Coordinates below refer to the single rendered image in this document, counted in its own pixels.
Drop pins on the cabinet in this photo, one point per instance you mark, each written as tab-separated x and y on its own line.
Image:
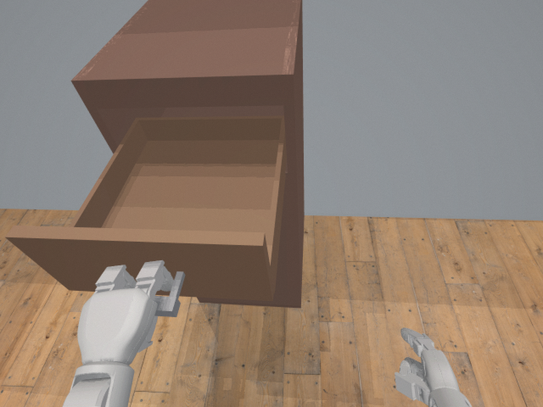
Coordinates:
209	58

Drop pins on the left robot hand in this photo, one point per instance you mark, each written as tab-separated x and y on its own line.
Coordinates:
118	320

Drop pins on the right robot hand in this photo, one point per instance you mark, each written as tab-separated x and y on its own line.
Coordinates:
417	380

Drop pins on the right robot forearm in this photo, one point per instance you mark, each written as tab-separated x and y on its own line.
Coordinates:
447	397

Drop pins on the handle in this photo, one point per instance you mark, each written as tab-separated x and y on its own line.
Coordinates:
169	306

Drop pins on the drawer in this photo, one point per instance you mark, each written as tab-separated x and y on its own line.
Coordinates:
204	194

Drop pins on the left robot forearm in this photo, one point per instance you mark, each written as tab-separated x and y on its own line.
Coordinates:
101	384

